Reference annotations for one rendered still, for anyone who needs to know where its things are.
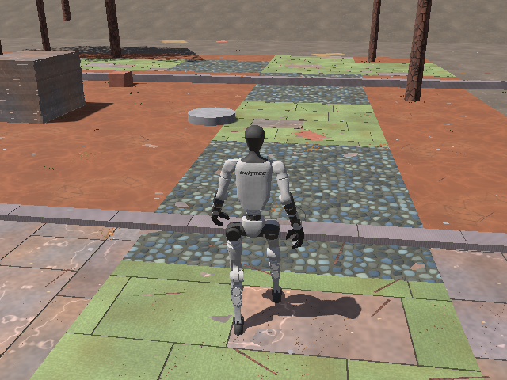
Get left robot forearm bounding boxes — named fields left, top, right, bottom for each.
left=212, top=189, right=224, bottom=215

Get right robot forearm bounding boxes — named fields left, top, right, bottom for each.
left=284, top=193, right=302, bottom=230

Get robot left hand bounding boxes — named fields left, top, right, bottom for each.
left=211, top=212, right=230, bottom=226

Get robot right upper arm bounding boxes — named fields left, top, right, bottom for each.
left=270, top=160, right=292, bottom=205

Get robot left upper arm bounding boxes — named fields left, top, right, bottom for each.
left=216, top=159, right=238, bottom=201

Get right robot thigh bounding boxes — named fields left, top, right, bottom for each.
left=263, top=220, right=280, bottom=261

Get robot right hand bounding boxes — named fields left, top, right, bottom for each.
left=286, top=228, right=304, bottom=249

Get left robot thigh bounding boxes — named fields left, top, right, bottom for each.
left=226, top=222, right=244, bottom=285

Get robot thigh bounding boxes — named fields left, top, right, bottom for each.
left=263, top=220, right=280, bottom=261
left=226, top=222, right=244, bottom=285

